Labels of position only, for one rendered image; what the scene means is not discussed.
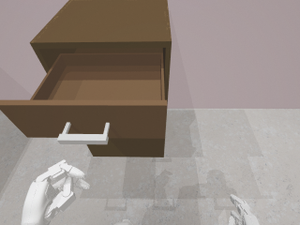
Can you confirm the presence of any left robot hand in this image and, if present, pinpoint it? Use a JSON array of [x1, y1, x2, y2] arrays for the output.
[[21, 160, 91, 225]]

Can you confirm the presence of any right robot hand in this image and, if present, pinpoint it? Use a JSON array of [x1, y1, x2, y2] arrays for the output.
[[228, 194, 260, 225]]

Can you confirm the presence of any cabinet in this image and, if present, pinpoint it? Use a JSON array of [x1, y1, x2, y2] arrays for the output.
[[30, 0, 172, 158]]

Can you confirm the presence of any drawer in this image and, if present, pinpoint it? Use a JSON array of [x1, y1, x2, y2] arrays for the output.
[[0, 52, 167, 139]]

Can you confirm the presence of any handle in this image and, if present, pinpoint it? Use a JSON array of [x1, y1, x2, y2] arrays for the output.
[[57, 122, 110, 145]]

